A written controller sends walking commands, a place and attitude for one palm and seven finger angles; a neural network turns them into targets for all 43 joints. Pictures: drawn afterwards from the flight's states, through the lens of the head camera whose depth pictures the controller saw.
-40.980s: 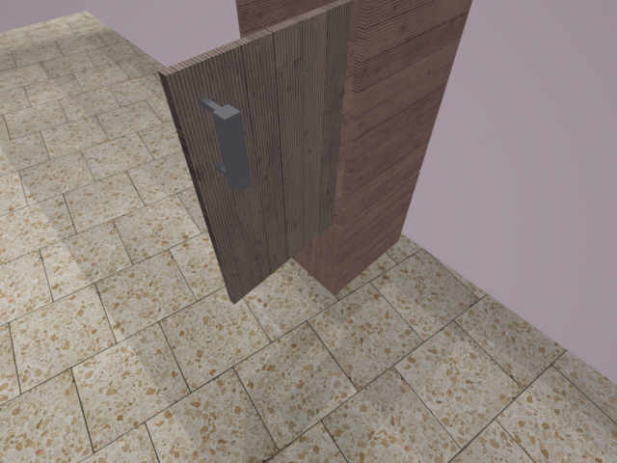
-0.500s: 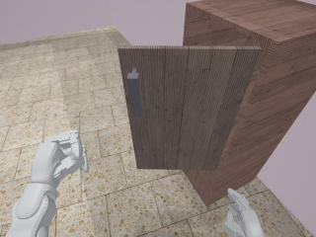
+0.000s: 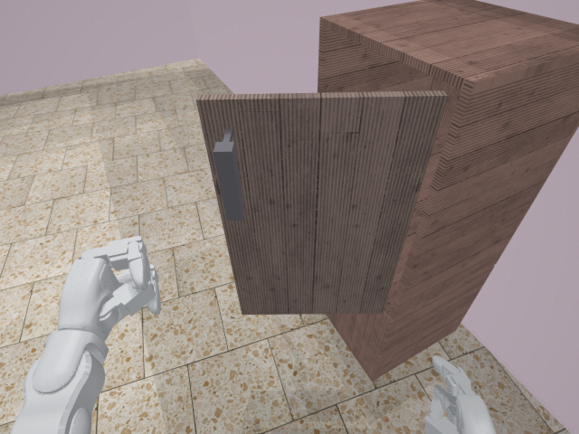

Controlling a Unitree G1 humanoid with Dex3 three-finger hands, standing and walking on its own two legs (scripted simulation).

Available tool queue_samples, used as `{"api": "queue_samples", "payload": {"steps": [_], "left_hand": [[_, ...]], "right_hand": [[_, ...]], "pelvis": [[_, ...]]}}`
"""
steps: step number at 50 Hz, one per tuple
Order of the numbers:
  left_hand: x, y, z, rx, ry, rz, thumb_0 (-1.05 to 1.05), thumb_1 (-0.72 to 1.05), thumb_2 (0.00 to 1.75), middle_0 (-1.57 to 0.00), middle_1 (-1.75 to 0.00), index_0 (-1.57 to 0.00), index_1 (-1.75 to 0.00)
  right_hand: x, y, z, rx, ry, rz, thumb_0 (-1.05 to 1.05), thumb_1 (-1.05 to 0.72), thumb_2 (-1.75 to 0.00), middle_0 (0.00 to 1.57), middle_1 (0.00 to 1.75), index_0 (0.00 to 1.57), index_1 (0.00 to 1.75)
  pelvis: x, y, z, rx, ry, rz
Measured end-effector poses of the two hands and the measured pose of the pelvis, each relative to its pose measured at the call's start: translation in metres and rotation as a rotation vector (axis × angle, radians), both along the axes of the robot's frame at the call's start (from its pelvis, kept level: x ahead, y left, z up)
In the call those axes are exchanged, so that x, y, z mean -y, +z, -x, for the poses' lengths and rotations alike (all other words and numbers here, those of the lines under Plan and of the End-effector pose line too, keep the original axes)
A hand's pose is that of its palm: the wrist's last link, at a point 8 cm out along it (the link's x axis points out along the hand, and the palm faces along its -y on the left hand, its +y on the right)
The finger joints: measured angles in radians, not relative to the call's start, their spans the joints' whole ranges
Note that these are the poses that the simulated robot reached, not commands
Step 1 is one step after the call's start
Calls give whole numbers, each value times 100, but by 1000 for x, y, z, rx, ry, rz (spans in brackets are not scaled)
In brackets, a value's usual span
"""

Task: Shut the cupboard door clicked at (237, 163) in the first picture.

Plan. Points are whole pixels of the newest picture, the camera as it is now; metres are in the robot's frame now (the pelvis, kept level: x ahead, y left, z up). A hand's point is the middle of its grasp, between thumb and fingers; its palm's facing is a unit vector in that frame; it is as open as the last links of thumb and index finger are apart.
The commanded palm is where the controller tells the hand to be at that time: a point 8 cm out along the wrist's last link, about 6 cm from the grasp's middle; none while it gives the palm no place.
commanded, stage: bring the fist close to the handle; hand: left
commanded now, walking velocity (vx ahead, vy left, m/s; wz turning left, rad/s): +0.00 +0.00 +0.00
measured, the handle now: (232, 174) +0.46 +0.15 +0.14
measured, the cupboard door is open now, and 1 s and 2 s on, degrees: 62 62 59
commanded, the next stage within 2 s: push the door shut along its arc in 1.48 s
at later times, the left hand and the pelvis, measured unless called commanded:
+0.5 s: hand (202, 250) +0.29 +0.15 +0.15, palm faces +0.08 -1.00 -0.02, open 3.1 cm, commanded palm +0.26 +0.20 +0.14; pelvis +0.01 +0.00 +0.00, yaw -1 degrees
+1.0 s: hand (240, 220) +0.35 +0.11 +0.15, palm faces +0.06 -1.00 -0.01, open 3.1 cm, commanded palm +0.33 +0.16 +0.14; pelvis +0.01 +0.00 +0.00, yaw -1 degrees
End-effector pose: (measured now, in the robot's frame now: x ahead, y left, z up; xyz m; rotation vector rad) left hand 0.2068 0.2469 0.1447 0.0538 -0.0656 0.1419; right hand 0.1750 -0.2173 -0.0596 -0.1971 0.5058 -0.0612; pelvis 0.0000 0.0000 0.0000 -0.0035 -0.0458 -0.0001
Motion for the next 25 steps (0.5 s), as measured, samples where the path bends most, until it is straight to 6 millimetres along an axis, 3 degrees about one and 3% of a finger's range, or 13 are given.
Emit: {"api": "queue_samples", "payload": {"steps": [10, 19, 25], "left_hand": [[9, 0, -7, -1, -13, 6, 2, 90, 90, -130, -150, -130, -150], [37, 2, -42, 0, -67, 18, 2, 90, 90, -130, -150, -130, -150], [44, 1, -62, -18, -62, 28, 2, 90, 90, -130, -150, -130, -150]], "right_hand": [[-5, -4, -3, 3, 13, -14, 1, -90, -90, 20, 29, 20, 30], [-10, -6, -6, -13, 14, -25, 1, -90, -90, 20, 29, 20, 30], [-9, -7, -6, -42, 3, -32, 1, -90, -90, 20, 29, 20, 30]], "pelvis": [[1, 0, 1, 0, 8, -1], [0, 0, -2, -7, 1, -6], [-1, 1, -7, -14, -12, -9]]}}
